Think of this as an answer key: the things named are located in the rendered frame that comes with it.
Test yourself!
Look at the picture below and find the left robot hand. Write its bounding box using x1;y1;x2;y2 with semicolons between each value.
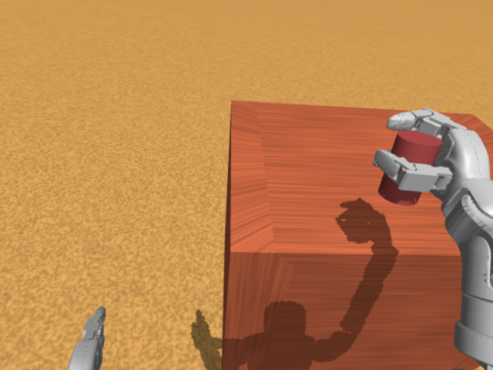
67;306;106;370

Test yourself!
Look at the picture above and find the right robot hand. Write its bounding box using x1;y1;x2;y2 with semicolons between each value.
373;107;491;202

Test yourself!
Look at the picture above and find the right robot arm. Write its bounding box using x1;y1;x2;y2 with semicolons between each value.
441;178;493;370

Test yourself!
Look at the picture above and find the can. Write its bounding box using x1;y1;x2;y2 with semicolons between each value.
378;130;442;206

